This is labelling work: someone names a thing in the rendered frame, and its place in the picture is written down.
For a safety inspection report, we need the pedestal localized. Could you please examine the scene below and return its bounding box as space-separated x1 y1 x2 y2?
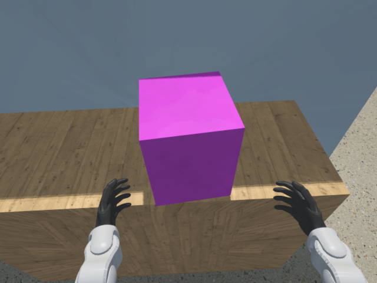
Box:
0 100 350 282

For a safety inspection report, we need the robot right forearm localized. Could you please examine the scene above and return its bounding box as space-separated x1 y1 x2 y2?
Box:
307 228 368 283

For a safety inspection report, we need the robot right hand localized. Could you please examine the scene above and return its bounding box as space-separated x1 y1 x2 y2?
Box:
273 181 326 236

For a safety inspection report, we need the robot left forearm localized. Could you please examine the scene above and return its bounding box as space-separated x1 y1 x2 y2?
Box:
75 225 123 283

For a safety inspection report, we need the robot left hand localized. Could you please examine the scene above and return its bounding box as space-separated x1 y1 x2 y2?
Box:
95 178 131 227

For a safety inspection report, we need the carton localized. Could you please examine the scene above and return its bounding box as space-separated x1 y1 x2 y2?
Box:
139 71 245 206

